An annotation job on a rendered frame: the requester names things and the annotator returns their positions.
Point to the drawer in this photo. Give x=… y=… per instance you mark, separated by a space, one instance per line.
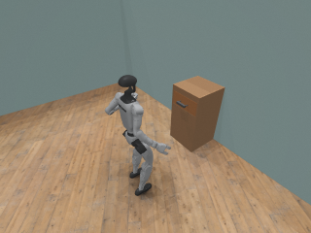
x=190 y=105

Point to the cabinet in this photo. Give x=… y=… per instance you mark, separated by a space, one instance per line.
x=195 y=131

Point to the robot right forearm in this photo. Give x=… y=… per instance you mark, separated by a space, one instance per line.
x=145 y=139

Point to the humanoid robot torso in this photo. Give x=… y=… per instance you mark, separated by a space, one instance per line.
x=127 y=120

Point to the right robot hand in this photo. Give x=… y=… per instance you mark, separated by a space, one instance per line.
x=161 y=148

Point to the left robot hand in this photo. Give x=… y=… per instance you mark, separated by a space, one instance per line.
x=134 y=94

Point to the left robot foot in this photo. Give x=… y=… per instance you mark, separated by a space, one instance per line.
x=133 y=175

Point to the left robot upper arm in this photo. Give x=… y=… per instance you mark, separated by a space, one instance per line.
x=110 y=109

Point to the right robot upper arm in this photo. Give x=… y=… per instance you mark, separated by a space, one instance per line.
x=137 y=111

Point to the handle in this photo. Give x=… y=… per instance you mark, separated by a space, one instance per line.
x=181 y=104

